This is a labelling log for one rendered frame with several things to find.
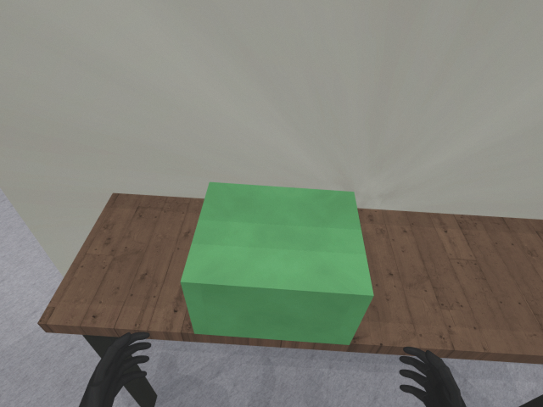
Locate carton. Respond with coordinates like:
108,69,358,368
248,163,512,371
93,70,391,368
181,182,374,345

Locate right robot hand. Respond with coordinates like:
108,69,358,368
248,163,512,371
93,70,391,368
399,347,467,407

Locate table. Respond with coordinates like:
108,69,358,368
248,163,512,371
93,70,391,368
37,193,543,407

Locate left robot hand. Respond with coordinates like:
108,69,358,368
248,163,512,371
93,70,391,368
79,332,151,407

